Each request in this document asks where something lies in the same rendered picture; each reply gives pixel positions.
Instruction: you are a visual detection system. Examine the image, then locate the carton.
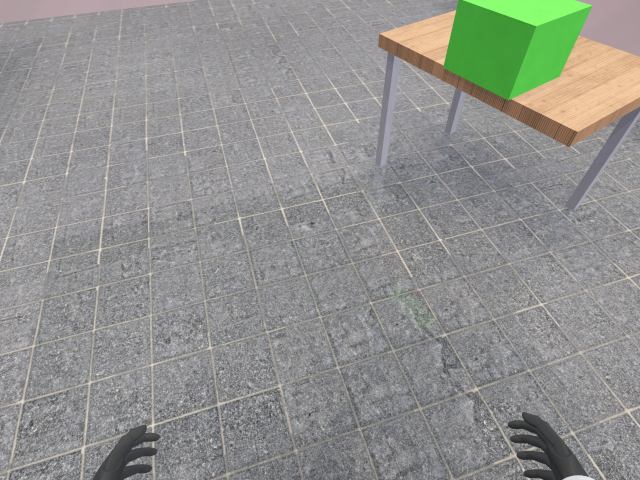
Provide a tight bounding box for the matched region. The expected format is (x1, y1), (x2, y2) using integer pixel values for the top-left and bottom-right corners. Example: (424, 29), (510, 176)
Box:
(443, 0), (593, 100)

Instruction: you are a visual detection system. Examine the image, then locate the robot left hand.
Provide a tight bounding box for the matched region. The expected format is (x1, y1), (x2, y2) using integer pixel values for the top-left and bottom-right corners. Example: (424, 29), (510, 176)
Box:
(93, 424), (160, 480)

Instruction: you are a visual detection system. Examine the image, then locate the table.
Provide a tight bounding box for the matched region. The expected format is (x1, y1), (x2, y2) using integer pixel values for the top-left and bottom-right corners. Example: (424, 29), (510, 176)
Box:
(375, 10), (640, 211)

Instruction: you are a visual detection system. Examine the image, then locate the robot right hand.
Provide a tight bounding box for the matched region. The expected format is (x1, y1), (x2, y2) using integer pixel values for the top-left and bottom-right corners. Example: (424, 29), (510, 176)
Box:
(508, 412), (589, 480)

